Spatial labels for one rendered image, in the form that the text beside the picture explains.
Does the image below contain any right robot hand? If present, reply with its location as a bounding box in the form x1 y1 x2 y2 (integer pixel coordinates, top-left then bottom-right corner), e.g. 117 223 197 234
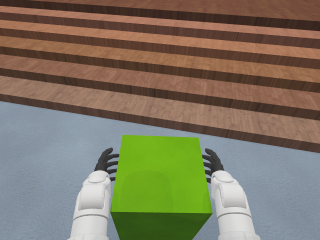
202 148 224 183

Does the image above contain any left robot hand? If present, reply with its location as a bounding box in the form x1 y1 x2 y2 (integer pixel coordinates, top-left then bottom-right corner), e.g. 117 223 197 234
94 147 120 181

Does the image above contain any robot left forearm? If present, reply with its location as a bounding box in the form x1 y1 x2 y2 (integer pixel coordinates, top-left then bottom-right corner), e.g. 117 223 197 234
67 170 111 240

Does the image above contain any robot right forearm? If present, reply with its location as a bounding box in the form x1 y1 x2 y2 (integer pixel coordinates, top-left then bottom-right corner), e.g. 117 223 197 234
210 170 261 240

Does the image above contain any carton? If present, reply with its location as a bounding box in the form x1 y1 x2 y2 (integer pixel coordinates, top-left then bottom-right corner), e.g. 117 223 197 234
110 135 213 240

